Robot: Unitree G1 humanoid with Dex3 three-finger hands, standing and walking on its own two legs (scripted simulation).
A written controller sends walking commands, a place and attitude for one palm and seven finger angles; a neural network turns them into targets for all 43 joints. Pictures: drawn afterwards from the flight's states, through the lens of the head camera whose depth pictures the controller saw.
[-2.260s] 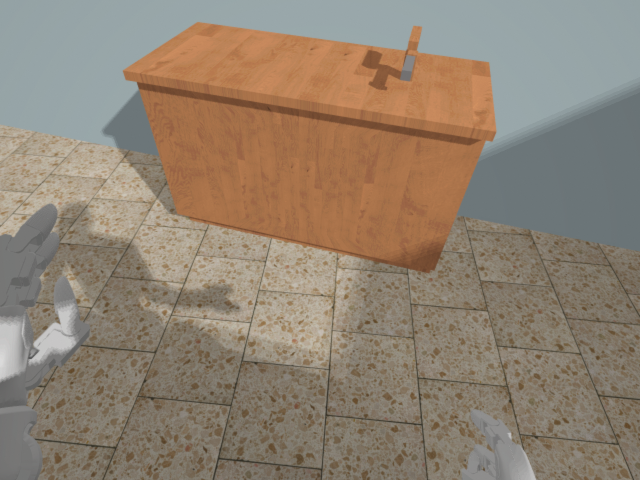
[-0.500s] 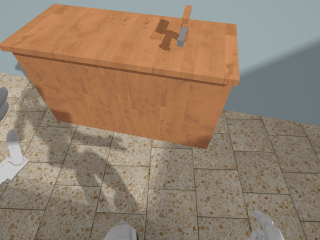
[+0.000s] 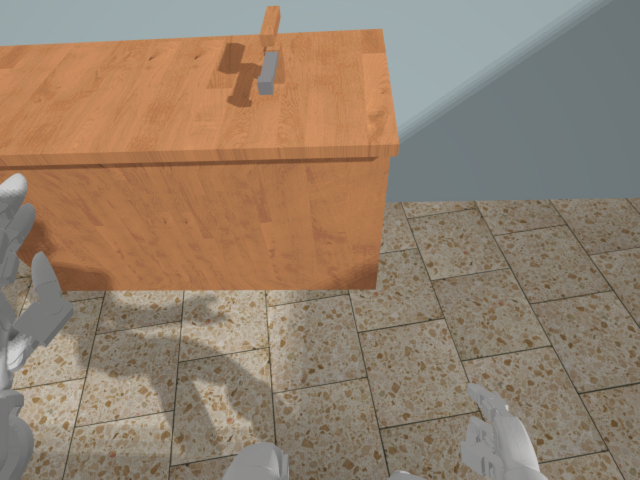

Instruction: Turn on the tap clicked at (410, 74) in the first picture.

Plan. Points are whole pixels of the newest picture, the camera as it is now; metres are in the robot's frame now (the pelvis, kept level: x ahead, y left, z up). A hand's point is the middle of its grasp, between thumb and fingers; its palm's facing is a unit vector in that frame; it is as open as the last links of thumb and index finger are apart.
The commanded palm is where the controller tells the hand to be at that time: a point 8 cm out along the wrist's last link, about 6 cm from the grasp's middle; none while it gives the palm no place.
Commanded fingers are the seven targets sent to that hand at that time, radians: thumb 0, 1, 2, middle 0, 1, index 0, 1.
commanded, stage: turn to face it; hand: left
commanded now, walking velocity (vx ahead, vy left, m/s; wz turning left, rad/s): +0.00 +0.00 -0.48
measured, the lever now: (265, 85) +0.79 +0.20 +0.04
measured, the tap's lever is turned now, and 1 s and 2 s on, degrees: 0 0 0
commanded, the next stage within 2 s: take the last steps up to it in 0.40 s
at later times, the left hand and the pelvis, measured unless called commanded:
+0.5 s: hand (130, 306) +0.22 +0.18 +0.19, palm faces +0.24 -0.89 -0.40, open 7.4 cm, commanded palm +0.18 +0.23 +0.20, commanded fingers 0.00 0.90 0.90 -0.20 -0.30 -0.20 -0.30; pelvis -0.03 -0.01 +0.01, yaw -13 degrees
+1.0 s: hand (141, 315) +0.22 +0.17 +0.19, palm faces +0.22 -0.90 -0.38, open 7.4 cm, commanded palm +0.17 +0.22 +0.20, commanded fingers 0.00 0.90 0.90 -0.20 -0.30 -0.20 -0.30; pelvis -0.05 -0.02 +0.02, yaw -13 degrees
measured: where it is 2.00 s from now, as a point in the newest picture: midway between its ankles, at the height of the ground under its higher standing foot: outside the picture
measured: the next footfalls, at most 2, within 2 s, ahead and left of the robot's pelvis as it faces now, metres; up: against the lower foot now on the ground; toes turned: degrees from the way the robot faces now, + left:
left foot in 0.28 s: +0.04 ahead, +0.12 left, +0.00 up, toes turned -5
right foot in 0.52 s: -0.01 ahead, -0.13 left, +0.00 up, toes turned -16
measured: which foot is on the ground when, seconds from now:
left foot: up 0.00-0.26, down 0.28-0.56, up 0.58-0.82, down 0.84-1.00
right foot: down 0.00-0.32, up 0.34-0.50, down 0.52-0.86, up 0.88-1.00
